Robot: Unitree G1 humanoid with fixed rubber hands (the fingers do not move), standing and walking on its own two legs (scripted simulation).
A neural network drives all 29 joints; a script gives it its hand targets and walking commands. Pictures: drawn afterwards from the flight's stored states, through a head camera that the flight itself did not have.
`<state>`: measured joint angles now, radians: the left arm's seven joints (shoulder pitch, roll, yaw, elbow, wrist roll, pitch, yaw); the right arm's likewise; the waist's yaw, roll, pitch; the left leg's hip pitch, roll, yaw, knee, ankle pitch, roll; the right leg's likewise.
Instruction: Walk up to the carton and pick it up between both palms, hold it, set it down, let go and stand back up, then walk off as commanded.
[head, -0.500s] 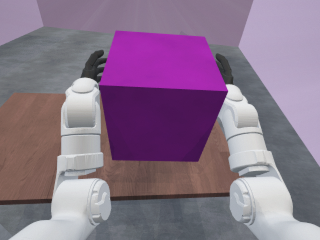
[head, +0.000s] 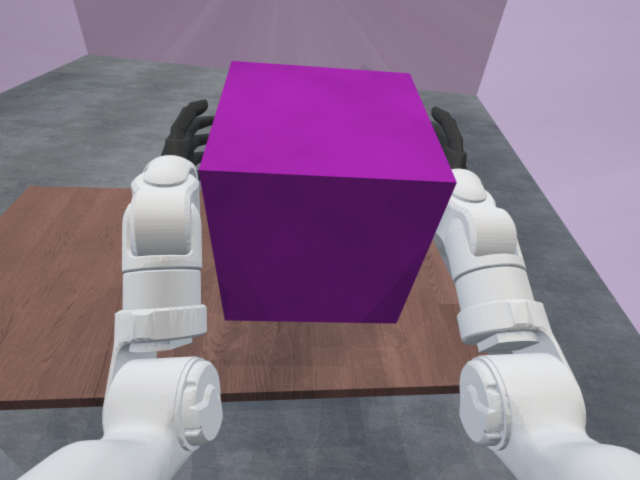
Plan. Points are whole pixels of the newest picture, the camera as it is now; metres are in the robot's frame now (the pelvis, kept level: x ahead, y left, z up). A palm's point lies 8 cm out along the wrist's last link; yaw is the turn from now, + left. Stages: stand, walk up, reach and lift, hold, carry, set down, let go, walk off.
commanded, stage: hold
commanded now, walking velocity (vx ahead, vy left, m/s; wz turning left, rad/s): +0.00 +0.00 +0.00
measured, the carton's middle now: (317, 197) +0.36 +0.01 +0.22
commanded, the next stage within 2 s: set down in 0.06 s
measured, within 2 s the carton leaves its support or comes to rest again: neither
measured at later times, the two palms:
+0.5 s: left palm (185, 146) +0.38 +0.17 +0.27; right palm (440, 165) +0.39 -0.14 +0.26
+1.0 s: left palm (174, 188) +0.38 +0.19 +0.21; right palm (416, 199) +0.39 -0.12 +0.21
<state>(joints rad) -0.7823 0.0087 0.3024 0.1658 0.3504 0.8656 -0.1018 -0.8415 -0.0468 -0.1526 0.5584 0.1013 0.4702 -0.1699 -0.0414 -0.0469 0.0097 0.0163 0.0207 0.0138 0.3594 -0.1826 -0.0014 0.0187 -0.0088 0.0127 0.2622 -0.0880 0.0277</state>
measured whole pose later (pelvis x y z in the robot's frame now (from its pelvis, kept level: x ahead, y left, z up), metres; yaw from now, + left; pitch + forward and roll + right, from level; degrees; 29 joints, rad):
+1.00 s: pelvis +0.03 +0.02 +0.00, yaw +1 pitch -13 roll -1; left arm -0.60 -0.05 0.30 0.04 0.37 0.61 -0.15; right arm -0.62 -0.02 -0.07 0.47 0.08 0.09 -0.20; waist -0.04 -0.06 0.12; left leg 0.09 0.00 0.01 0.36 -0.23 0.02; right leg 0.10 -0.04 0.00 0.26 -0.14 0.05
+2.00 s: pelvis +0.03 +0.02 +0.00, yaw +1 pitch -13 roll -1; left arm -0.57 -0.03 0.30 0.36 0.33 0.38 -0.15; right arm -0.55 0.08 -0.22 0.55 -0.04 0.01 -0.16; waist -0.04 -0.06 0.19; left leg 0.09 0.00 0.01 0.36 -0.23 0.02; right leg 0.11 -0.04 0.00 0.25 -0.14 0.05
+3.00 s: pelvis +0.03 +0.02 +0.00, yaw +1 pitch -7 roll -1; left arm -0.64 0.00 0.30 0.66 0.31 0.19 -0.16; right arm -0.49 0.16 -0.38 0.65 -0.20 -0.14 -0.17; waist -0.04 -0.06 0.15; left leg -0.02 0.00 0.01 0.36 -0.22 0.02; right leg -0.01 -0.04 -0.01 0.25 -0.13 0.05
